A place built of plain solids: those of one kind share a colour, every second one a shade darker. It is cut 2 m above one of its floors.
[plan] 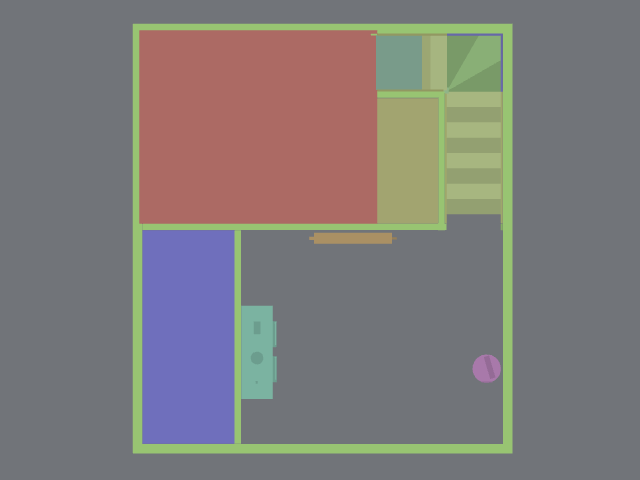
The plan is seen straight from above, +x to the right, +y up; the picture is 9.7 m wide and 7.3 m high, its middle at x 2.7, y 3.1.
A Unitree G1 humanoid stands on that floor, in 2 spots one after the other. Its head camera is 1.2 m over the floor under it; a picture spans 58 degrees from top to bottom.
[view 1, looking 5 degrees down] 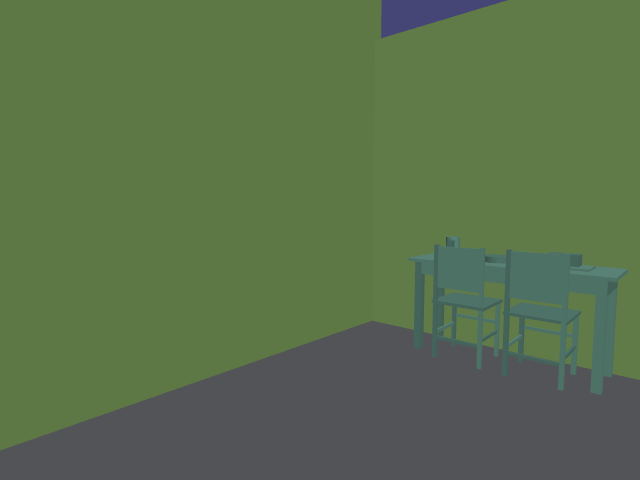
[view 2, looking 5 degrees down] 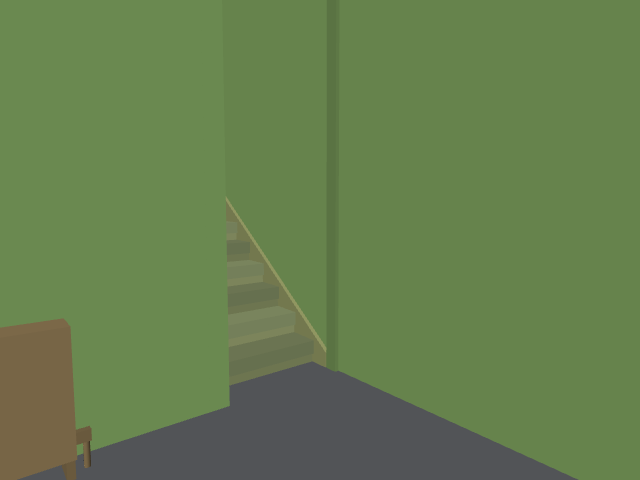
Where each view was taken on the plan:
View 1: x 5.06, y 2.49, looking -138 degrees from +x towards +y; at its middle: wall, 3.74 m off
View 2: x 3.49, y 1.00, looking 51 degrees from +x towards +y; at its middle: wall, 3.18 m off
